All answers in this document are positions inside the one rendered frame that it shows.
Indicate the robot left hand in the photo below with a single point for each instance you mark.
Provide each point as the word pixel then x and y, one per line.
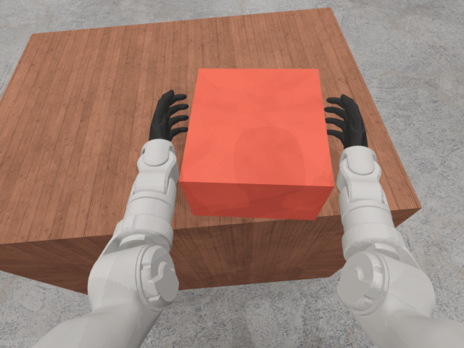
pixel 162 123

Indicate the pedestal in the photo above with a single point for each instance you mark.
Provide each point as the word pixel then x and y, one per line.
pixel 78 110

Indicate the right robot upper arm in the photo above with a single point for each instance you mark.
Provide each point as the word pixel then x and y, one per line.
pixel 393 303

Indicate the robot right hand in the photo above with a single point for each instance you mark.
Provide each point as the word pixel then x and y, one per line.
pixel 352 125

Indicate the robot right forearm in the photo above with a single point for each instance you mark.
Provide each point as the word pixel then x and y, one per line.
pixel 364 209

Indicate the left robot upper arm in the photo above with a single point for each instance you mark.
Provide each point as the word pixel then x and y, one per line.
pixel 128 291

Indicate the robot left forearm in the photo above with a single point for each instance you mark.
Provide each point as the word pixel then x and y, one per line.
pixel 151 203

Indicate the carton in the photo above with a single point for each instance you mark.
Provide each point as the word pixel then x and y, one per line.
pixel 257 145

